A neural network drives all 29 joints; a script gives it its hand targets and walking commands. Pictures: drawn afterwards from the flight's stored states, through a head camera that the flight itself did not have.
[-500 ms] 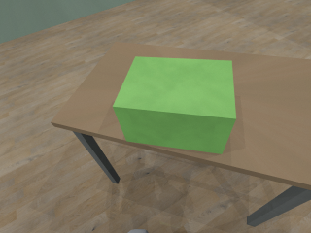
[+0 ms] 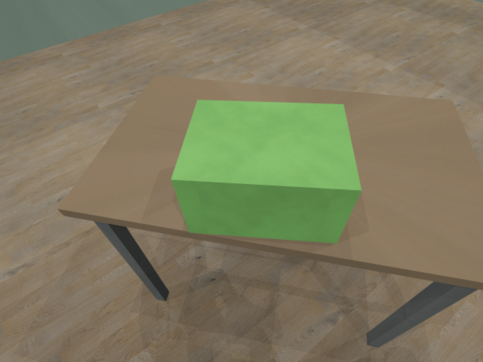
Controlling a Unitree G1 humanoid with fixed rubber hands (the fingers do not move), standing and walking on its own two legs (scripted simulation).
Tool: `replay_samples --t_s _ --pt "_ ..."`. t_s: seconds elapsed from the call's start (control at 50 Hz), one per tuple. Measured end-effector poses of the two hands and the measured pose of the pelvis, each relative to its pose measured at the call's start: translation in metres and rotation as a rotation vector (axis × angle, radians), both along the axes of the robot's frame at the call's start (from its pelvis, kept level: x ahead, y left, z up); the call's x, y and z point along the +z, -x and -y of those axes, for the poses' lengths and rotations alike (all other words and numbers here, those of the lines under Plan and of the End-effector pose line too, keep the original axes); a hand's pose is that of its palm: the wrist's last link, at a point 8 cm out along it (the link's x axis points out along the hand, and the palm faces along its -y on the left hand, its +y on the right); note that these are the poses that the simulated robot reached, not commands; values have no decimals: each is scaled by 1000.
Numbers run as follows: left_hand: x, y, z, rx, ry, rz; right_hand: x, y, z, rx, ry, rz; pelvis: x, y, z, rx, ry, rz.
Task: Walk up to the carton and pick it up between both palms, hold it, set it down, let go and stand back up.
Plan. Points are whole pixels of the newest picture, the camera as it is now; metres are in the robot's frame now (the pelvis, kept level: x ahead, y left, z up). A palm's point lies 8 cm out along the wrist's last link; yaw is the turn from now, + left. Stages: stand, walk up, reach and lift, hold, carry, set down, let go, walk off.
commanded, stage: walk up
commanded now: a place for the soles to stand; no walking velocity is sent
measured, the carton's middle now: (265, 169) +0.45 +0.00 +0.03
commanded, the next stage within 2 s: reach and lift in 0.60 s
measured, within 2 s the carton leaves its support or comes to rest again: neither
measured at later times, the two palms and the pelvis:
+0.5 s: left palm out of the picture +0.03 +0.25 -0.13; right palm out of the picture -0.01 -0.25 -0.15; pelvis -0.01 +0.01 -0.01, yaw -6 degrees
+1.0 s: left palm out of the picture +0.10 +0.23 -0.12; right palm out of the picture +0.11 -0.28 -0.10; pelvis -0.06 -0.01 -0.03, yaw +3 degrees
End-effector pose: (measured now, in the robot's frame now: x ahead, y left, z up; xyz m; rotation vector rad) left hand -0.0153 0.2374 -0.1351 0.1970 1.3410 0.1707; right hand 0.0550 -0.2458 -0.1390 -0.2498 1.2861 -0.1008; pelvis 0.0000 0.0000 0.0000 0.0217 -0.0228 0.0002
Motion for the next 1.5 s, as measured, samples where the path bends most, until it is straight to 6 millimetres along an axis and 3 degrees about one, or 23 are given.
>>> replay_samples --t_s 0.3,0.64,0.68,0.74,0.8,0.84,0.88,0.92,1.02,1.08,1.18,1.32,1.5 --pt "2 -29 -16 -114 -45 21 -8 63 1 -123 4 -76 -4 9 -10 -79 -17 -4" --pt "2 -64 -18 -179 -63 61 -17 72 6 -166 -8 -24 -12 15 -12 -113 -19 -25" --pt "-9 -78 -21 -165 -73 -19 -24 54 10 -140 -31 -5 -21 24 -11 -54 -10 -51" --pt "-16 -119 -15 -156 -52 -1 -26 4 17 -69 -31 81 -34 43 -9 0 6 -55" --pt "-5 -164 -3 -180 -14 125 -15 -52 22 -40 -25 250 -43 56 -7 18 31 -60" --pt "4 -179 4 -182 12 200 -2 -78 21 -36 -33 349 -47 62 -4 23 47 -53" --pt "11 -178 8 -178 34 231 12 -88 21 -44 -40 405 -47 64 -1 30 58 -34" --pt "14 -163 11 -174 44 225 25 -84 22 -53 -34 414 -42 65 3 37 63 -7" --pt "17 -110 10 -143 24 212 44 -46 37 -59 27 379 -30 65 15 52 55 26" --pt "16 -93 2 -116 -5 235 45 -28 41 -51 46 370 -30 71 20 57 50 37" --pt "28 -97 -8 -100 -37 319 39 -19 22 -37 0 419 -32 86 22 57 34 71" --pt "60 -104 -6 -149 -52 379 45 -11 -17 -62 -103 498 -22 93 10 24 34 110" --pt "91 -113 0 -100 -48 528 72 -20 3 -37 -74 591 -8 90 7 21 23 100"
